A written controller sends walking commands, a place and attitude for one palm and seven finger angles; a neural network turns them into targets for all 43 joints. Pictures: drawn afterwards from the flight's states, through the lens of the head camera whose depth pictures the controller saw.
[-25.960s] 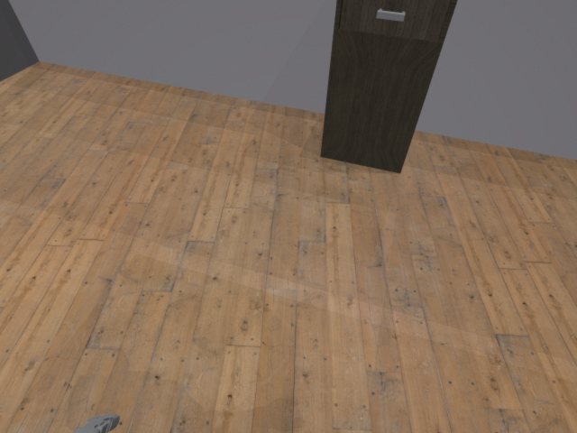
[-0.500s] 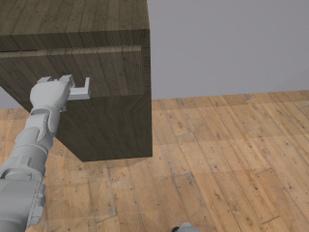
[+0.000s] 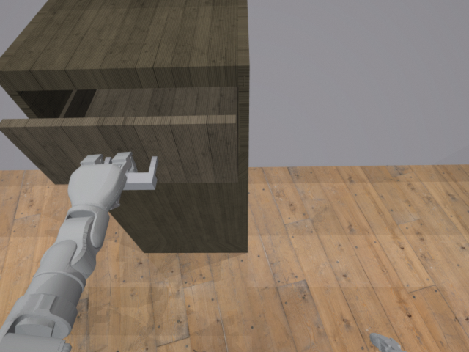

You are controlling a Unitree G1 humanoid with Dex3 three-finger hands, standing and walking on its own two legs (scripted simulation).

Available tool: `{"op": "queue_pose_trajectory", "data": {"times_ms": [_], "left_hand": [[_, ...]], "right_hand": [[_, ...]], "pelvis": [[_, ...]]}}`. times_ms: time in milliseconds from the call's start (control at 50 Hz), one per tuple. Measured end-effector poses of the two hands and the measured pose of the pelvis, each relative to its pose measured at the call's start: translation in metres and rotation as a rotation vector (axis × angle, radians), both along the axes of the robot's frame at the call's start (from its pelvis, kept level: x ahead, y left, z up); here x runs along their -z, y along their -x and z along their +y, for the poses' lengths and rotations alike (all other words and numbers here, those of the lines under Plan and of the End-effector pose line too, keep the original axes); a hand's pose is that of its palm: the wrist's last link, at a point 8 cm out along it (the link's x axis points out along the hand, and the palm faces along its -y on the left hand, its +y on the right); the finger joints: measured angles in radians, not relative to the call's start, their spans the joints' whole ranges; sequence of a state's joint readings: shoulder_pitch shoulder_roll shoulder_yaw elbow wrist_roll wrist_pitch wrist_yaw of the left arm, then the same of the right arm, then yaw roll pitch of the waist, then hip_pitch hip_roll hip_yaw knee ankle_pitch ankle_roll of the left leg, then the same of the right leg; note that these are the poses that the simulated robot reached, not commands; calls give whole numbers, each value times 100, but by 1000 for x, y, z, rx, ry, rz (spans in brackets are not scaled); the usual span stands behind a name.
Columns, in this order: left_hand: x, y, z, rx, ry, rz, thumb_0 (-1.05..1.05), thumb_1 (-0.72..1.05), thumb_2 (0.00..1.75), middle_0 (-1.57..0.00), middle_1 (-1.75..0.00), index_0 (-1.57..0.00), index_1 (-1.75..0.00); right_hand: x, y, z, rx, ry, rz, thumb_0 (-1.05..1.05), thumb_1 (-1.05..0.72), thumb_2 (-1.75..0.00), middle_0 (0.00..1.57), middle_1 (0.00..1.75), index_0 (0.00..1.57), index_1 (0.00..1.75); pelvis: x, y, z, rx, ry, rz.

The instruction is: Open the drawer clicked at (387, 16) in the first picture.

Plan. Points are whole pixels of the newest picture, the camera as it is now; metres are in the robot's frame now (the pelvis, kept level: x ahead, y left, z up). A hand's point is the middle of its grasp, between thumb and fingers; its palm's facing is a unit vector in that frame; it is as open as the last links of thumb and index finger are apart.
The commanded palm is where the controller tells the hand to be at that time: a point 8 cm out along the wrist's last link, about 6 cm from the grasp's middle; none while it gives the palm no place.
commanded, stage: pull the drawer open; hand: left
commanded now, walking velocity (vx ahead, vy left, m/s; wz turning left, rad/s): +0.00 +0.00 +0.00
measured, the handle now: (128, 171) +0.42 +0.23 +0.04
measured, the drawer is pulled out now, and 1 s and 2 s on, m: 0.09 0.20 0.30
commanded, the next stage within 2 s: none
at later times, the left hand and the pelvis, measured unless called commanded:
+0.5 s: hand (105, 222) +0.33 +0.25 +0.01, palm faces -0.04 -0.04 -1.00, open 5.3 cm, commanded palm +0.29 +0.25 +0.07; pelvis -0.01 -0.01 +0.00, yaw -1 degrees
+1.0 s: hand (95, 260) +0.26 +0.25 +0.01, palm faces -0.02 -0.07 -1.00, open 5.3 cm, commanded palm +0.23 +0.25 +0.07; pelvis -0.01 -0.01 +0.00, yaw +0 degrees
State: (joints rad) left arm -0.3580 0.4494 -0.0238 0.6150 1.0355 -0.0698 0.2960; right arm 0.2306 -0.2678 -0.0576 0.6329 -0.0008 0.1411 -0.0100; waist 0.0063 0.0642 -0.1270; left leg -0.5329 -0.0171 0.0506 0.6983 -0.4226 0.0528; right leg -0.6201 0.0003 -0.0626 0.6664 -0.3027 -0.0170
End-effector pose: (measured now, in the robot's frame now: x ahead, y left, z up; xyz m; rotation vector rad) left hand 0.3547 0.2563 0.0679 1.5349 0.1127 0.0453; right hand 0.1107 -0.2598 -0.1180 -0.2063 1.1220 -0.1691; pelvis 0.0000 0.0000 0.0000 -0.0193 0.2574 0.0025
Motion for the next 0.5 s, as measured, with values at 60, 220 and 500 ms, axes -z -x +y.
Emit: {"op": "queue_pose_trajectory", "data": {"times_ms": [60, 220, 500], "left_hand": [[0, 9, -1, -4, -1, -5, -1, 74, 84, -42, -135, -42, -135], [0, 27, -2, -15, -3, -6, -1, 74, 84, -42, -135, -42, -135], [0, 48, -2, -18, 4, -2, -1, 74, 82, -42, -135, -42, -135]], "right_hand": [[0, -2, 1, -11, -2, -6, 1, -90, -90, 20, 30, 20, 30], [-1, -2, 3, -17, -6, -33, 1, -90, -90, 20, 30, 20, 30], [-5, 0, -3, -5, 7, -78, 1, -90, -90, 20, 30, 20, 30]], "pelvis": [[0, 2, -1, -2, -2, -9], [-1, 7, -4, 0, -7, -32], [-2, 13, -7, 15, -15, -51]]}}
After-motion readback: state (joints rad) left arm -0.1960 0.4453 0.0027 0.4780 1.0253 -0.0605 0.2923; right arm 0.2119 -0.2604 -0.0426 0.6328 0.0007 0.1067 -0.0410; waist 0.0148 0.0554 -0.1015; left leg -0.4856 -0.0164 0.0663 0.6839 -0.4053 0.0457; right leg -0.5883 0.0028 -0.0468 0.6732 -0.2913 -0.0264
